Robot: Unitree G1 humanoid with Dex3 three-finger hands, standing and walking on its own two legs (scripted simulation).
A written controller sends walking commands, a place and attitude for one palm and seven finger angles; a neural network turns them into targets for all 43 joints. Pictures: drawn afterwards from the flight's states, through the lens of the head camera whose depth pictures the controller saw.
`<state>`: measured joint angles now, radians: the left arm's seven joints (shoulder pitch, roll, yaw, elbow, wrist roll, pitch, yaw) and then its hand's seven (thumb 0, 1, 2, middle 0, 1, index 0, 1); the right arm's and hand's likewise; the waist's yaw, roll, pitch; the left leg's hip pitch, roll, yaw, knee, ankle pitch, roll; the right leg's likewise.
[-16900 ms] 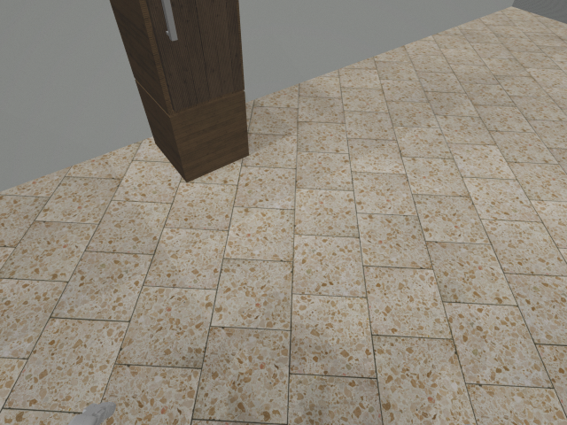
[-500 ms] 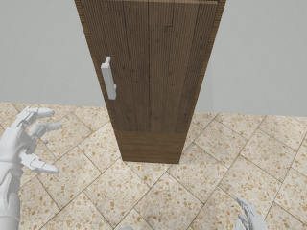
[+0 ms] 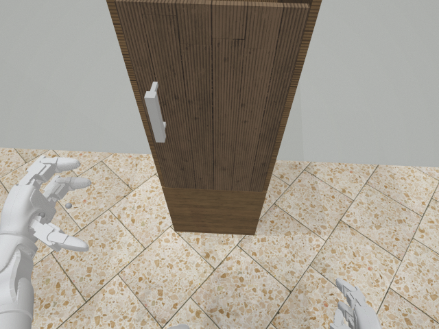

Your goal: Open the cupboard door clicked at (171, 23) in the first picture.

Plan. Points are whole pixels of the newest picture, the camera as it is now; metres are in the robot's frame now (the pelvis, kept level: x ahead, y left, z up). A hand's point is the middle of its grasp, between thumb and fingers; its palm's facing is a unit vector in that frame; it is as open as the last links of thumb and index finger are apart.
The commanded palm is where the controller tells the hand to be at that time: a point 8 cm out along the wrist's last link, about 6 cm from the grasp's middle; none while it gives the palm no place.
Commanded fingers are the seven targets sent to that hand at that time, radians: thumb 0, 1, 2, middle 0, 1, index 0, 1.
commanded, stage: move the hooked fingers beside the handle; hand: left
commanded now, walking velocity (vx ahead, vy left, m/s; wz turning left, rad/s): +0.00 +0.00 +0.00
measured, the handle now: (157, 113) +0.56 +0.18 +0.05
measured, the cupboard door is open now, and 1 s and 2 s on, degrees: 0 0 0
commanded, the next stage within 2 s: none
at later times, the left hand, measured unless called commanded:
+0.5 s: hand (88, 173) +0.36 +0.27 +0.07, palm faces +0.04 -1.00 -0.02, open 14.0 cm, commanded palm +0.33 +0.32 +0.07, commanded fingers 0.00 -0.50 0.30 -0.30 -1.20 -0.30 -1.20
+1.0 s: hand (104, 152) +0.42 +0.26 +0.07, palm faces +0.03 -1.00 -0.01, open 14.0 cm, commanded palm +0.40 +0.31 +0.07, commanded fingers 0.00 -0.50 0.30 -0.30 -1.20 -0.30 -1.20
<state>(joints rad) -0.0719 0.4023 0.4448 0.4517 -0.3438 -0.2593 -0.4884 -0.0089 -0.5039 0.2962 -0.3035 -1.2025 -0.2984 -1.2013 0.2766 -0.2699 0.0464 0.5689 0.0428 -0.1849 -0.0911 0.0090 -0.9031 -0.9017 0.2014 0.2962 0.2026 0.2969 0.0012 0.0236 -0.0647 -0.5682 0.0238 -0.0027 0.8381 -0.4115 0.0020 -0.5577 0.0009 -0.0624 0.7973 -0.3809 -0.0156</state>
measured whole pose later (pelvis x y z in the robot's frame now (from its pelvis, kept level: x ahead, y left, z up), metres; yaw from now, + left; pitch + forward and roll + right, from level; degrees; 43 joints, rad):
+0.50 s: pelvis +0.00 +0.00 +0.00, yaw -1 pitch +11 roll -1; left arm -0.31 0.45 0.46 0.66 -0.28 -0.26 -0.45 -0.01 -0.50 0.30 -0.30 -1.20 -0.30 -1.20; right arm 0.31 -0.28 0.04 0.58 0.03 -0.14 -0.08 0.01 -0.90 -0.90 0.20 0.30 0.20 0.30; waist -0.04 0.01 -0.07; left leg -0.63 0.03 0.01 0.86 -0.42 0.00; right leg -0.63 0.01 -0.05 0.82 -0.38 -0.01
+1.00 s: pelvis -0.01 +0.00 -0.01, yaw -1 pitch +14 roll -2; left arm -0.60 0.53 0.46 0.97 -0.19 -0.32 -0.44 -0.01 -0.50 0.30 -0.30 -1.20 -0.30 -1.20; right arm 0.33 -0.28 0.04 0.60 0.03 -0.07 -0.07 0.01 -0.90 -0.90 0.20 0.30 0.20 0.30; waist -0.08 0.00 -0.08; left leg -0.74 0.03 0.00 0.92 -0.43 0.01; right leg -0.73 0.01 -0.06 0.87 -0.39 -0.01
